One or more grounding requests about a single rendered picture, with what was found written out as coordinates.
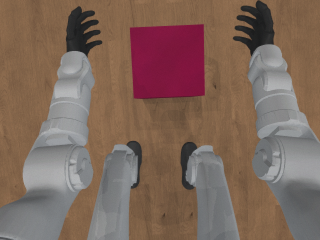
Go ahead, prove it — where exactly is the right robot hand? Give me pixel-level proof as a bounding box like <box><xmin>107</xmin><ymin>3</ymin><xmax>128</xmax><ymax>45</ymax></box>
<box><xmin>233</xmin><ymin>0</ymin><xmax>275</xmax><ymax>56</ymax></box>

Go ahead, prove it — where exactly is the robot right forearm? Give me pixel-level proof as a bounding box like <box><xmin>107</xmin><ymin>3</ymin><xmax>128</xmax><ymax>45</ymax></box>
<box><xmin>247</xmin><ymin>44</ymin><xmax>320</xmax><ymax>143</ymax></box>

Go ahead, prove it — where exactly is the left robot hand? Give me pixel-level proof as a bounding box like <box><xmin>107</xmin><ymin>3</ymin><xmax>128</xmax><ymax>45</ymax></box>
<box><xmin>66</xmin><ymin>6</ymin><xmax>103</xmax><ymax>57</ymax></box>

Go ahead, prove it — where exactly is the right robot shin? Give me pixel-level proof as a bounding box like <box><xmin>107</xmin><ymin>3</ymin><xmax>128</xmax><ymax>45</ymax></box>
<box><xmin>185</xmin><ymin>145</ymin><xmax>224</xmax><ymax>185</ymax></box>

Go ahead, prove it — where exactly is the robot right upper arm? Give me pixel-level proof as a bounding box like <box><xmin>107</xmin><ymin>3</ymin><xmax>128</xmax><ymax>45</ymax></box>
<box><xmin>252</xmin><ymin>135</ymin><xmax>320</xmax><ymax>240</ymax></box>

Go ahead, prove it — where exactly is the robot left foot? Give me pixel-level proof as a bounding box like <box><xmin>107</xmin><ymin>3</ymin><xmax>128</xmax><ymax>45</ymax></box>
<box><xmin>127</xmin><ymin>141</ymin><xmax>142</xmax><ymax>189</ymax></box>

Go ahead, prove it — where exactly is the robot left forearm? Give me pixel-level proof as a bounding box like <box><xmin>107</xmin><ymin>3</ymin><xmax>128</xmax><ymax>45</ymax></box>
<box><xmin>22</xmin><ymin>51</ymin><xmax>95</xmax><ymax>185</ymax></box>

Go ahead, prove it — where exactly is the carton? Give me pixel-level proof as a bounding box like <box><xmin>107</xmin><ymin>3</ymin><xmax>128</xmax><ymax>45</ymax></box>
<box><xmin>130</xmin><ymin>24</ymin><xmax>205</xmax><ymax>99</ymax></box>

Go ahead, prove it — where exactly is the robot left upper arm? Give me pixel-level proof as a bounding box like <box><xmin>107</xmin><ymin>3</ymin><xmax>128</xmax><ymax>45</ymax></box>
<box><xmin>0</xmin><ymin>143</ymin><xmax>94</xmax><ymax>240</ymax></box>

